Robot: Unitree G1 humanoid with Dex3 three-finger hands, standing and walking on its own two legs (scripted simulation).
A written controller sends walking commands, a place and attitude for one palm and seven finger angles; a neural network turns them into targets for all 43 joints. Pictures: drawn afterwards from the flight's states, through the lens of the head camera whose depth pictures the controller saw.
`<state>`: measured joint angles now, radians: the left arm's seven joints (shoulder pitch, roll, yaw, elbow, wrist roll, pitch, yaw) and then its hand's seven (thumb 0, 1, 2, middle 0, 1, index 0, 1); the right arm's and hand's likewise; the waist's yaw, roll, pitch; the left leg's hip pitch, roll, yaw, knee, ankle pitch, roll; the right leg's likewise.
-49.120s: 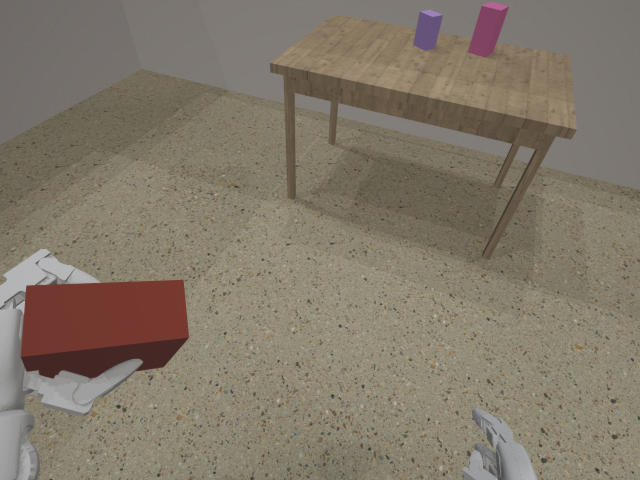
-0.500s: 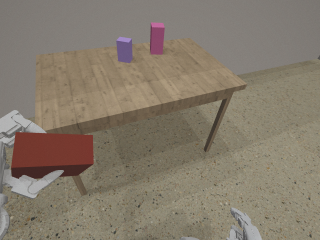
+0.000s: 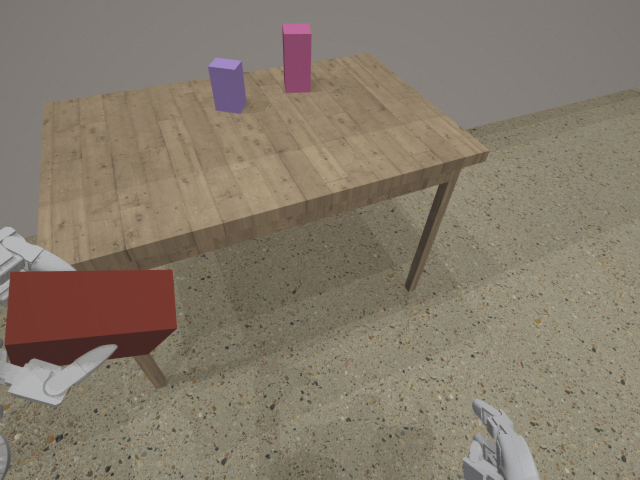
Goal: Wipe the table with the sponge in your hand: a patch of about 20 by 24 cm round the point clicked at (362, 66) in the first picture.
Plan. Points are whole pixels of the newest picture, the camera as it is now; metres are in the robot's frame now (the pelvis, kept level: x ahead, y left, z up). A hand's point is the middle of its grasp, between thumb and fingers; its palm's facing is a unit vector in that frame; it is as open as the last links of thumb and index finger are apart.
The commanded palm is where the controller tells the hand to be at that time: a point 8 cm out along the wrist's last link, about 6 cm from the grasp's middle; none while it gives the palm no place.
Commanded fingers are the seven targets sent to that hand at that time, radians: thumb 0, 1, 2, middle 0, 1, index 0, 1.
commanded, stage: stop stepping back and stand still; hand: left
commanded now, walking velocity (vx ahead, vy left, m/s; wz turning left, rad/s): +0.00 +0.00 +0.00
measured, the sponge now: (115, 319) +0.24 +0.21 +0.14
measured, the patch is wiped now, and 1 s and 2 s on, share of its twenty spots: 1.00 1.00 1.00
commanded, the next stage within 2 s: stand and wait in 0.28 s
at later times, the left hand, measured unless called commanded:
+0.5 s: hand (77, 307) +0.24 +0.24 +0.16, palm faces +0.36 -0.86 -0.36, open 9.8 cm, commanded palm +0.18 +0.29 +0.19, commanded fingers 0.00 0.10 1.30 -1.20 -1.60 -1.20 -1.60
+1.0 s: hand (46, 326) +0.22 +0.26 +0.16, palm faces +0.37 -0.86 -0.36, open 9.8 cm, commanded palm +0.16 +0.30 +0.19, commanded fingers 0.00 0.10 1.30 -1.20 -1.60 -1.20 -1.60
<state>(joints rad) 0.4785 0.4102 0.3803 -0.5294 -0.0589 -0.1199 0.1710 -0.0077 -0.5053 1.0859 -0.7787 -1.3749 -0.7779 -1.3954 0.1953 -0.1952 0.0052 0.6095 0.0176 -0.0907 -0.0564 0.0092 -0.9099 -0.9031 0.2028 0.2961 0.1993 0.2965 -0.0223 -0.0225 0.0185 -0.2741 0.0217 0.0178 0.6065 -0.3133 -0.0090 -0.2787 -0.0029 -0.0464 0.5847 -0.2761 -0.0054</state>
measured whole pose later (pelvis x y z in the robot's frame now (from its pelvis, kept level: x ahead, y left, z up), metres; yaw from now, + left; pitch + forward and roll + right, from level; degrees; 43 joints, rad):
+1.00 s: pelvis +0.00 +0.02 +0.02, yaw -1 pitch -1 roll -1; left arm 0.48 0.35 0.29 -0.46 -0.06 -0.10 0.16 -0.01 -0.50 1.08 -0.78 -1.38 -0.78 -1.40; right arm 0.19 -0.20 0.03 0.60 0.00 -0.05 -0.07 0.01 -0.91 -0.90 0.21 0.30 0.20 0.30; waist 0.00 0.00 0.01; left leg -0.21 0.02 0.03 0.45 -0.23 0.01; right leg -0.20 0.00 -0.03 0.39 -0.18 0.01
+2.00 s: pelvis +0.01 +0.02 +0.02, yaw -1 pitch +0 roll -1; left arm 0.49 0.36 0.29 -0.47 -0.06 -0.10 0.15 -0.01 -0.50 1.08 -0.78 -1.38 -0.78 -1.40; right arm 0.17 -0.21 0.02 0.60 0.01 -0.03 -0.07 0.01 -0.91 -0.90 0.21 0.30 0.20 0.30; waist 0.01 0.02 0.01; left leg -0.19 0.02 0.03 0.44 -0.24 0.01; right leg -0.19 0.00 -0.03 0.38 -0.19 0.00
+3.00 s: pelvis +0.01 +0.02 +0.02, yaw -1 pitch +0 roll -1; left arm 0.49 0.35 0.29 -0.46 -0.06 -0.10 0.15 -0.01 -0.50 1.08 -0.78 -1.38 -0.78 -1.40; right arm 0.16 -0.21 0.02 0.60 0.00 -0.03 -0.07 0.01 -0.91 -0.90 0.21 0.30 0.20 0.30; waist 0.01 0.02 0.01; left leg -0.20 0.01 0.04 0.44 -0.24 0.02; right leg -0.19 -0.01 -0.02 0.38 -0.19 0.01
